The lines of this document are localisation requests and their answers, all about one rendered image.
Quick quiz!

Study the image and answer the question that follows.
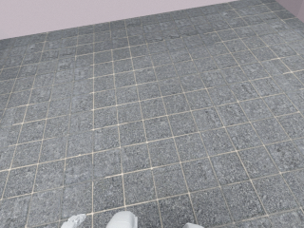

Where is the robot left hand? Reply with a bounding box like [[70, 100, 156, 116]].
[[61, 214, 86, 228]]

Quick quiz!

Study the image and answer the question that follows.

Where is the left robot thigh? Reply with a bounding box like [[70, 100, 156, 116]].
[[105, 211, 138, 228]]

